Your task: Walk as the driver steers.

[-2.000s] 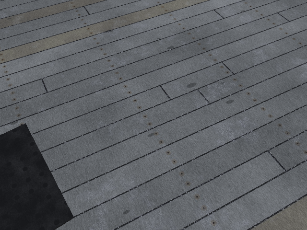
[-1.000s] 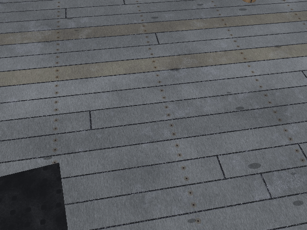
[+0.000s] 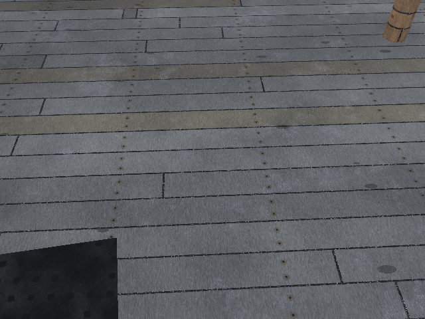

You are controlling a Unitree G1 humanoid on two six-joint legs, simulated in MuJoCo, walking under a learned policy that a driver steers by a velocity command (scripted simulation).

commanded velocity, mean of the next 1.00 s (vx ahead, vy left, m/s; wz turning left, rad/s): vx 0.24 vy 0.00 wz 0.00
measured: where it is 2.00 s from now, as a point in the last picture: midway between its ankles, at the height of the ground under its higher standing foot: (235, 254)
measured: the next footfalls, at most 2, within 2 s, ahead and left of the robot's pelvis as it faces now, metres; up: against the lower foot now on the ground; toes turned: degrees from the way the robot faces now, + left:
left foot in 0.72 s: +0.38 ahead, +0.03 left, +0.00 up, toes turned +3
right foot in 1.20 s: +0.36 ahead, -0.14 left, +0.00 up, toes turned -4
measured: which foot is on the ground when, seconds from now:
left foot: down 0.00-0.28, up 0.30-0.70, down 0.72-1.00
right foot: down 0.00-0.72, up 0.74-1.00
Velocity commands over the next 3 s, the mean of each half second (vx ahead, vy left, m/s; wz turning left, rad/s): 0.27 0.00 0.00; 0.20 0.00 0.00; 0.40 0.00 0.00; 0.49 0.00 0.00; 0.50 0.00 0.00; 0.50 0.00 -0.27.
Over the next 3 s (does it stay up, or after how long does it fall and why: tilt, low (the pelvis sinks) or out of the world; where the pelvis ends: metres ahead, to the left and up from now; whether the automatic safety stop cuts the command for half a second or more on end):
stays up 1.26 0.00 0.00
